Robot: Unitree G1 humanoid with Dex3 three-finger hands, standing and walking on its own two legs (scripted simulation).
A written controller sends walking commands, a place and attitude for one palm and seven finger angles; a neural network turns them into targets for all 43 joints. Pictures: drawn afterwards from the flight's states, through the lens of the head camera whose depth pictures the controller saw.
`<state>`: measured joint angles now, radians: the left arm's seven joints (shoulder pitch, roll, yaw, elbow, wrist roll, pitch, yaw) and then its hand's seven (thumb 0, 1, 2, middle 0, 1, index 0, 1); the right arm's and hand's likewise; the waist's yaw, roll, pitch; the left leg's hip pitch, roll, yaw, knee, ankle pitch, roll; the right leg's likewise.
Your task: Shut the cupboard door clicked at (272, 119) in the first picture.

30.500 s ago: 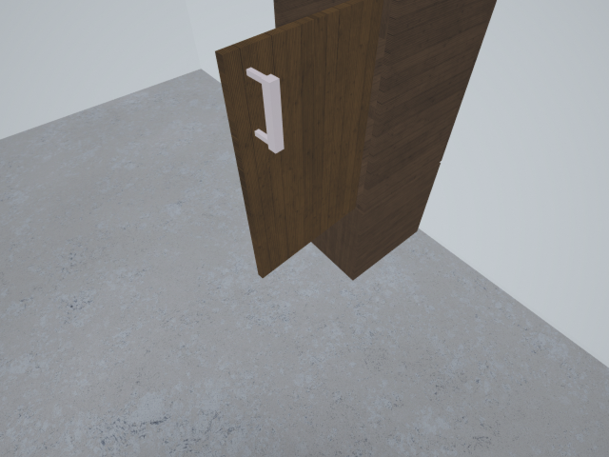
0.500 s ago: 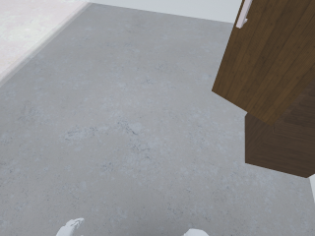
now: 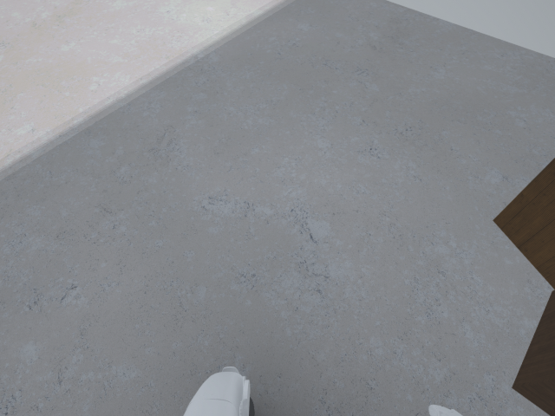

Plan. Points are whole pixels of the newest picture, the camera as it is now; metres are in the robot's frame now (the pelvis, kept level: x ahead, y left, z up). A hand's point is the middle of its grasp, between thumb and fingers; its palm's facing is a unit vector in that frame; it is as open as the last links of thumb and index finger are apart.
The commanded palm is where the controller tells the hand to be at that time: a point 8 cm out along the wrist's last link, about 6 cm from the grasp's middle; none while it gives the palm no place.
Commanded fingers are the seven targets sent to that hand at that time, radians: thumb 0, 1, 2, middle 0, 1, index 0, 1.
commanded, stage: turn to face it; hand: left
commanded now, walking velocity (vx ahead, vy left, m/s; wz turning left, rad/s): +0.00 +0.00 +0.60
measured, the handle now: out of the picture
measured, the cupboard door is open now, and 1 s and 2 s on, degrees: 62 62 62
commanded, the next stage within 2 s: none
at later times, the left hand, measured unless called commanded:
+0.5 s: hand (182, 406) +0.14 +0.18 -0.18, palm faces +0.00 -0.98 -0.21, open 7.3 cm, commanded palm none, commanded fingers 0.00 0.90 0.90 -0.20 -0.30 -0.20 -0.30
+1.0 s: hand (217, 285) +0.34 +0.14 -0.15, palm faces -0.37 -0.89 -0.27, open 7.4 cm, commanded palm none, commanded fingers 0.00 0.90 0.90 -0.20 -0.30 -0.20 -0.30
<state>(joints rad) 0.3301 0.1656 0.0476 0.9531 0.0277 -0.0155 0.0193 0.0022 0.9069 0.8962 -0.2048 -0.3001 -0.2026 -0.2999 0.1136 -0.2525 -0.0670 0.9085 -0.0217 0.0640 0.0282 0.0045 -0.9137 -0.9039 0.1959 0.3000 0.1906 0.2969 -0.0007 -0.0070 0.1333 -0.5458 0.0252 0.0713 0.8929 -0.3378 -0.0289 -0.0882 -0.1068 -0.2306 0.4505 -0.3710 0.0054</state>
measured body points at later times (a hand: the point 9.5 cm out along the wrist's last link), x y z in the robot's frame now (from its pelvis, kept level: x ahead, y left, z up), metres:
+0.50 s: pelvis +0.10 +0.00 -0.02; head +0.14 -0.02 +0.43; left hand +0.14 +0.23 -0.16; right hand +0.19 -0.24 -0.17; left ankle +0.06 +0.10 -0.71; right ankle +0.10 -0.13 -0.74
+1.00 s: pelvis +0.12 -0.01 -0.01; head +0.17 -0.03 +0.44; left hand +0.36 +0.19 -0.13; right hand +0.04 -0.26 -0.15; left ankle +0.13 +0.12 -0.74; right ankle +0.08 -0.12 -0.73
